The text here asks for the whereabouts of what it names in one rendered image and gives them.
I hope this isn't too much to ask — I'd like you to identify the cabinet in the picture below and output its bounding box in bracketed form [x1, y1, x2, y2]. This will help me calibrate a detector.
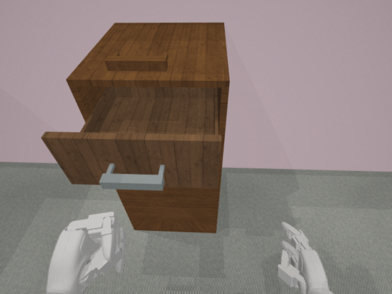
[66, 23, 230, 233]

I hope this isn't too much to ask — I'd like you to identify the right robot hand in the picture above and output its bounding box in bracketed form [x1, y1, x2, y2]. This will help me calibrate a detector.
[278, 222, 329, 294]

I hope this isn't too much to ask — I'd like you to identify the drawer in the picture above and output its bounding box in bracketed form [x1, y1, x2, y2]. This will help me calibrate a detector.
[41, 86, 222, 189]

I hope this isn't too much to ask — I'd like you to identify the left robot hand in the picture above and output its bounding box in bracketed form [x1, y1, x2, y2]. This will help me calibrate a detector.
[46, 212, 126, 294]

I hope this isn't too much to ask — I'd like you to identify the handle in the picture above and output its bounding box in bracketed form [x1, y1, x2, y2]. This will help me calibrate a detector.
[99, 164, 165, 190]
[105, 56, 168, 72]

